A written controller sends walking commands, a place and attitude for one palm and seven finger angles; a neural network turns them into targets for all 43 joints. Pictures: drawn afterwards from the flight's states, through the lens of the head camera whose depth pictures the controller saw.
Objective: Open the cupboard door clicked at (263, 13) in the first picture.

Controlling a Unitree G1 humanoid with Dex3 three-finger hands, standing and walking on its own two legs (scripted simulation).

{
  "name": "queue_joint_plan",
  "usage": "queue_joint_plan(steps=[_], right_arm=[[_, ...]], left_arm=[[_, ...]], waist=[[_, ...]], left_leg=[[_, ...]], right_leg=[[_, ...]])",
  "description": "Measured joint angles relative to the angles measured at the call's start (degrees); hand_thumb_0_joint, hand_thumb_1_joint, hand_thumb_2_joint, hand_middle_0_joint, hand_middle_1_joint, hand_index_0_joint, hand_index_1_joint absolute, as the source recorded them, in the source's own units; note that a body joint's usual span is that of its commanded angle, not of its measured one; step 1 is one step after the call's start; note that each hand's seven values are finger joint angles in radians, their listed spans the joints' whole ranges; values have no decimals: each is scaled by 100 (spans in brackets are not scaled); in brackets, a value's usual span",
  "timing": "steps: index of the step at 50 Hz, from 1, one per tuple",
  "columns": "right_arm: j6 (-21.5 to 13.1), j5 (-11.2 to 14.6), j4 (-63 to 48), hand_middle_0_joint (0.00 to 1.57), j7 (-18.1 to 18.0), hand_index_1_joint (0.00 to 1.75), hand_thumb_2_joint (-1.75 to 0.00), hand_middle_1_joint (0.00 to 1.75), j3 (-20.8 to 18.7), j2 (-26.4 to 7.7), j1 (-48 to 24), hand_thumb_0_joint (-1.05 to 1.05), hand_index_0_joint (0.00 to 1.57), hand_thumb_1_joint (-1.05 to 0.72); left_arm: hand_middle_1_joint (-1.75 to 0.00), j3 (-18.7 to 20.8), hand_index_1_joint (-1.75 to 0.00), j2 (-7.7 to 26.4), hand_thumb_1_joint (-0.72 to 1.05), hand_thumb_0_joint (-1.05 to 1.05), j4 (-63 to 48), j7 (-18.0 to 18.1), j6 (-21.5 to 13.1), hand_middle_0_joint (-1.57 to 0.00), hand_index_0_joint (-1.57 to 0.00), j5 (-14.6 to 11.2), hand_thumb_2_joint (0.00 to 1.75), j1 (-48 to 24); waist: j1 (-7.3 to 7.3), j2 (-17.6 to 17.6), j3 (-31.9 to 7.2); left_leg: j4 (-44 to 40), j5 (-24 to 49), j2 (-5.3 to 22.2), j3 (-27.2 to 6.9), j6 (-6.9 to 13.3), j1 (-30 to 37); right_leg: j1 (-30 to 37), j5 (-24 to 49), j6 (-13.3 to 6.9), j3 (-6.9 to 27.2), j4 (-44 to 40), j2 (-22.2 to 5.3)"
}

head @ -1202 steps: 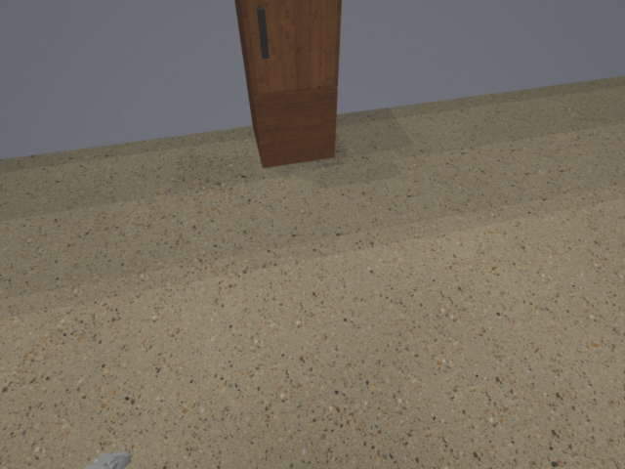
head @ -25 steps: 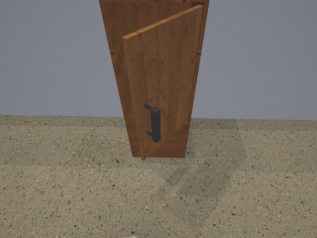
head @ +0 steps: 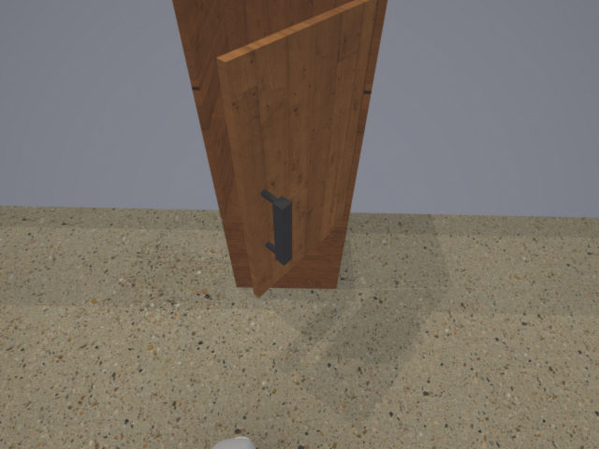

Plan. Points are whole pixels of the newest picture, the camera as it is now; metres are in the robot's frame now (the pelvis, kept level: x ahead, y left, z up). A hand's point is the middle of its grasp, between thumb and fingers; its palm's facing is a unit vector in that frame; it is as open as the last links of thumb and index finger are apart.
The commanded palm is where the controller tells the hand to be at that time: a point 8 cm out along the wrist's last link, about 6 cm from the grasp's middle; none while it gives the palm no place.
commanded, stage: look to check the result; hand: left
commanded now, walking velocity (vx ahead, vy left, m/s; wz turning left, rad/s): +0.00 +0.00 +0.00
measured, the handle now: (275, 227) +0.52 +0.07 -0.07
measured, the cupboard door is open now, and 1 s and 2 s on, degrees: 49 49 49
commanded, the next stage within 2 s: walk to a spot facing it in 0.38 s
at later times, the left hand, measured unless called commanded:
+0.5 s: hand out of the picture -0.08 +0.15 -0.17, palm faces +0.07 -0.98 -0.17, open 7.4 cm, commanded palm none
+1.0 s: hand out of the picture -0.01 +0.19 -0.16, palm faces -0.08 -0.95 -0.29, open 7.4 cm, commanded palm none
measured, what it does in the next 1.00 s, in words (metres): lifts its left foot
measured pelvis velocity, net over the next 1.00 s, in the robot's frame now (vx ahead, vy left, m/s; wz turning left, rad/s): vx -0.02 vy -0.01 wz -0.20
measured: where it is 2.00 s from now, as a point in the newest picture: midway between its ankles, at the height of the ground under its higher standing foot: outside the picture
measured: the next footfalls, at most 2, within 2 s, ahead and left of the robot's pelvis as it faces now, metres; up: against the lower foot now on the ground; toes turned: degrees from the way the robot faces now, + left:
left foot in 1.20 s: +0.09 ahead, +0.08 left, +0.00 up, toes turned -19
right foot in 1.56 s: -0.01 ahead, -0.18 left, +0.00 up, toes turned -39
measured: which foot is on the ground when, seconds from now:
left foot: down 0.00-0.90, up 0.92-1.00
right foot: down 0.00-1.00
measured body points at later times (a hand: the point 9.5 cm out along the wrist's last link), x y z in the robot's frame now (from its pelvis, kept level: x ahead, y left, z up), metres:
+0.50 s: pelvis -0.01 +0.01 +0.00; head +0.01 +0.00 +0.45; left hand -0.08 +0.21 -0.15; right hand -0.01 -0.21 -0.16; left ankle +0.11 +0.13 -0.72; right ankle -0.15 -0.08 -0.72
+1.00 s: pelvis -0.02 -0.01 +0.00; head +0.03 -0.04 +0.45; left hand -0.01 +0.24 -0.13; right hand -0.01 -0.26 -0.16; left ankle +0.06 +0.13 -0.68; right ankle -0.15 -0.07 -0.72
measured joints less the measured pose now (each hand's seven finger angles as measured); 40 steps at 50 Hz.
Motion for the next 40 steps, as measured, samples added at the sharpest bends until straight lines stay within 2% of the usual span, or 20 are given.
queue_joint_plan(steps=[27, 35, 40], right_arm=[[-3, -9, 43, 20, 63, 30, -90, 30, 9, -76, -185, 0, 20, -91], [67, -21, -148, 20, 4, 30, -90, 30, -129, -134, -237, 0, 20, -91], [55, -51, -419, 20, -19, 30, -90, 30, -230, -201, -274, 0, 20, -91]], left_arm=[[-30, -94, -30, -82, 91, 0, 125, -47, -52, -20, -20, 3, 90, 80], [-30, 79, -30, -98, 91, 0, -6, -87, 119, -20, -20, 53, 90, 159], [-30, 196, -30, 19, 91, 0, -179, -160, 195, -20, -20, 62, 90, -23]], waist=[[82, 19, -25], [142, 84, -20], [144, 82, -38]], left_leg=[[-302, 211, -34, 8, 22, 41], [192, -107, 265, 223, -22, -179], [351, -181, 439, 450, -42, -402]], right_leg=[[-23, 150, 28, -11, -182, -36], [-312, -4, -6, 303, 230, 121], [-793, -156, -22, 546, 739, 188]])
